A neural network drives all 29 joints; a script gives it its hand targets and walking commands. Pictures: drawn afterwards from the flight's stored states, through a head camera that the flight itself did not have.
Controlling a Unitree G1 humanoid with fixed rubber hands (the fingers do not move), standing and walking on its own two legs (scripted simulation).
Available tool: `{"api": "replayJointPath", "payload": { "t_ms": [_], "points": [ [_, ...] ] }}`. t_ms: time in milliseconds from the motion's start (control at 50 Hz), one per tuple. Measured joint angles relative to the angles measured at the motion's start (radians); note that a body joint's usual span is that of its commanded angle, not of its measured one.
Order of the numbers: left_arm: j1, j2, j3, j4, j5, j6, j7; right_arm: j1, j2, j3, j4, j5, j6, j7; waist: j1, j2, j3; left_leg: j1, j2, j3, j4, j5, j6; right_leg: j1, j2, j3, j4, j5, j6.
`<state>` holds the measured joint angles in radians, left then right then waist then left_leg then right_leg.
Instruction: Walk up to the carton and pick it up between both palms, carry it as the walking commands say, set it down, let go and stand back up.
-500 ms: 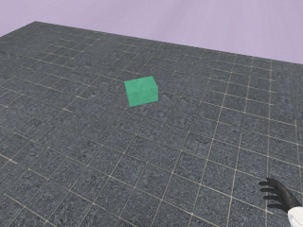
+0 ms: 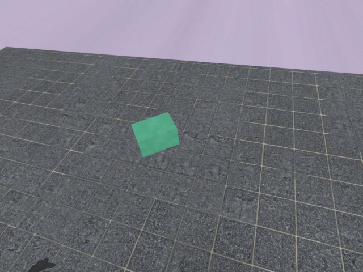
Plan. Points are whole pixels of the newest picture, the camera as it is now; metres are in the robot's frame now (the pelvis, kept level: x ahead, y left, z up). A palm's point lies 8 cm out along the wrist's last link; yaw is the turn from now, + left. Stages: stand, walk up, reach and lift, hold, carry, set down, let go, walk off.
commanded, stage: walk up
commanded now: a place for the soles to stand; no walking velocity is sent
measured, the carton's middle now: (155, 134) +1.16 +0.25 -0.68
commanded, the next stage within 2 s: none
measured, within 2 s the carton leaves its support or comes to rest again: neither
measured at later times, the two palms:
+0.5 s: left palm (24, 225) +0.29 +0.45 -0.08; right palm (282, 198) +0.31 -0.23 -0.06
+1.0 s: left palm (4, 172) +0.47 +0.60 -0.07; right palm (221, 131) +0.57 -0.12 -0.07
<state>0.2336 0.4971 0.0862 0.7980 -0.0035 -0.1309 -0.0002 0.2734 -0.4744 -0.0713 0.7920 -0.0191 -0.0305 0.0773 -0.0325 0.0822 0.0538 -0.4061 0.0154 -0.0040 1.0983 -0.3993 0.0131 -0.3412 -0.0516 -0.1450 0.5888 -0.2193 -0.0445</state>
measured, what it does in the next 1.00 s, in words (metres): walks ahead: left foot, then right foot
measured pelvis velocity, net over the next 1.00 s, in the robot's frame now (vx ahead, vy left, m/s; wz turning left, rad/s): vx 0.43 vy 0.23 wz -0.02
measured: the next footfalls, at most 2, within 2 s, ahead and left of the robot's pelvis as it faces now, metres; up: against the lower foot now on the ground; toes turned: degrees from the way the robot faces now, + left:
left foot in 0.26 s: +0.28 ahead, +0.22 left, +0.00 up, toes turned +5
right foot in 0.60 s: +0.41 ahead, +0.01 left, +0.00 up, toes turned -8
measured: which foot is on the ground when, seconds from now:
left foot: up 0.00-0.24, down 0.26-0.60, up 0.62-0.90, down 0.92-1.00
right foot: down 0.00-0.28, up 0.30-0.58, down 0.60-0.94, up 0.96-1.00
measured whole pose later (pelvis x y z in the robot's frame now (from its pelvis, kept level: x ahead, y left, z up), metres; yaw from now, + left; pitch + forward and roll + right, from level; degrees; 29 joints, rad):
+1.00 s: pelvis +0.43 +0.23 -0.01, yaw -1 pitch -2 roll +0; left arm 0.38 0.56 0.07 0.82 0.01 -0.10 0.03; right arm 0.18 -0.50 -0.12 0.73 -0.02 -0.03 0.10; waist 0.03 0.02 0.05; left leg -0.43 0.06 0.06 0.74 -0.26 0.01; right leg -0.38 -0.12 0.03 1.03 -0.47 -0.04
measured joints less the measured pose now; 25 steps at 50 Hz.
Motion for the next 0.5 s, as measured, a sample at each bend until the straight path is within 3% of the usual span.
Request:
{"api": "replayJointPath", "payload": {
  "t_ms": [80, 140, 200, 260, 300, 360, 400, 500],
  "points": [
    [0.045, 0.019, 0.006, -0.002, 0.006, -0.007, -0.002, -0.049, -0.002, -0.004, 0.003, -0.011, 0.009, 0.026, 0.033, 0.010, -0.011, -0.106, 0.076, -0.018, -0.134, 0.082, -0.033, 0.096, -0.009, -0.010, -0.067, -0.019, 0.022],
    [0.087, 0.036, 0.008, 0.012, 0.011, -0.009, -0.005, -0.092, -0.009, -0.012, 0.002, -0.011, 0.018, 0.051, 0.056, 0.001, -0.016, -0.126, 0.109, -0.011, -0.284, 0.157, -0.035, 0.153, -0.026, -0.006, -0.087, -0.054, 0.035],
    [0.122, 0.049, 0.006, 0.030, 0.012, -0.005, -0.007, -0.132, -0.017, -0.023, -0.003, -0.005, 0.020, 0.068, 0.076, -0.009, -0.023, -0.101, 0.114, 0.005, -0.408, 0.209, -0.026, 0.202, -0.048, 0.000, -0.089, -0.098, 0.054],
    [0.149, 0.061, -0.001, 0.043, 0.013, 0.004, -0.005, -0.156, -0.029, -0.035, -0.019, -0.002, 0.010, 0.067, 0.087, -0.029, -0.032, -0.027, 0.085, 0.029, -0.503, 0.190, -0.009, 0.222, -0.086, 0.018, -0.030, -0.171, 0.061],
    [0.145, 0.057, -0.008, 0.051, 0.006, 0.015, 0.000, -0.165, -0.030, -0.045, -0.030, -0.006, -0.006, 0.048, 0.078, -0.051, -0.017, -0.021, 0.056, 0.047, -0.469, 0.246, -0.007, 0.148, -0.110, 0.071, 0.175, -0.229, 0.029],
    [0.125, 0.035, -0.026, 0.061, -0.006, 0.025, 0.007, -0.142, -0.004, -0.040, -0.037, 0.008, -0.012, 0.022, 0.059, -0.086, -0.003, 0.019, 0.035, 0.074, -0.463, 0.181, 0.010, -0.012, -0.061, 0.158, 0.456, -0.197, 0.010],
    [0.123, 0.020, -0.032, 0.064, -0.006, 0.022, 0.004, -0.113, 0.011, -0.032, -0.039, 0.009, -0.009, 0.012, 0.039, -0.107, -0.003, 0.064, 0.020, 0.092, -0.505, 0.168, 0.019, -0.076, -0.052, 0.151, 0.452, -0.164, 0.016],
    [0.110, -0.020, -0.036, 0.073, 0.004, 0.027, -0.007, -0.030, 0.005, -0.029, -0.046, -0.006, -0.005, 0.011, -0.008, -0.105, -0.004, 0.157, -0.010, 0.124, -0.557, 0.123, 0.040, -0.132, -0.046, 0.082, 0.226, -0.116, 0.036]
  ]
}}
